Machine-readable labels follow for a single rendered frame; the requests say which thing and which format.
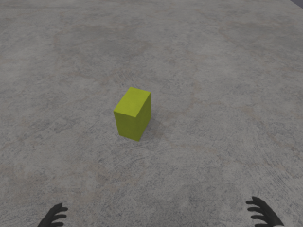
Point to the right robot hand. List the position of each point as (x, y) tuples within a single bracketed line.
[(268, 215)]

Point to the left robot hand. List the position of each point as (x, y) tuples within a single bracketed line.
[(51, 216)]

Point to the carton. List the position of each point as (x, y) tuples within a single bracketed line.
[(133, 113)]

